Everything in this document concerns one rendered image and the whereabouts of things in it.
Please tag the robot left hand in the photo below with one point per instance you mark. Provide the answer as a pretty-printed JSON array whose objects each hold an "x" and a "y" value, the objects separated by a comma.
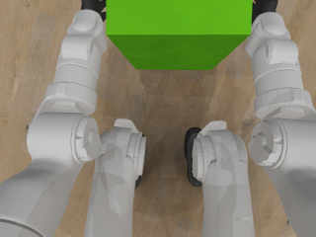
[{"x": 95, "y": 5}]

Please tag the carton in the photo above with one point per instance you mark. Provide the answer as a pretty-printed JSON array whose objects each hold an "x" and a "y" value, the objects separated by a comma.
[{"x": 177, "y": 34}]

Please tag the right robot upper arm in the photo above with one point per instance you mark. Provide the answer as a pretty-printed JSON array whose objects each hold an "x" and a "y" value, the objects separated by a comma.
[{"x": 286, "y": 149}]

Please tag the robot right hand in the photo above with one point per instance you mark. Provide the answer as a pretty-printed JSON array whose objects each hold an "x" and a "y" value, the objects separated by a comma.
[{"x": 263, "y": 6}]

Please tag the right robot forearm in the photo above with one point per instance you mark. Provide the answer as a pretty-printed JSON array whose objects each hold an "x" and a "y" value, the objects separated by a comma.
[{"x": 276, "y": 71}]

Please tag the left robot forearm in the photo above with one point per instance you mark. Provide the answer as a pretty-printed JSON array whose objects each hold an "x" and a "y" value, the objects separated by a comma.
[{"x": 78, "y": 68}]

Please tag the right robot thigh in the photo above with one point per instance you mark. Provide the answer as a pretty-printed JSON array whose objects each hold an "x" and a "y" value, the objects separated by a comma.
[{"x": 227, "y": 204}]

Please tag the left robot shin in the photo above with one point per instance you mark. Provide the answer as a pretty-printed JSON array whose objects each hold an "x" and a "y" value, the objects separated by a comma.
[{"x": 120, "y": 122}]

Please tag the left robot upper arm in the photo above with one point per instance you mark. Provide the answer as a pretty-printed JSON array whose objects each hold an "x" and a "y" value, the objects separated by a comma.
[{"x": 33, "y": 202}]

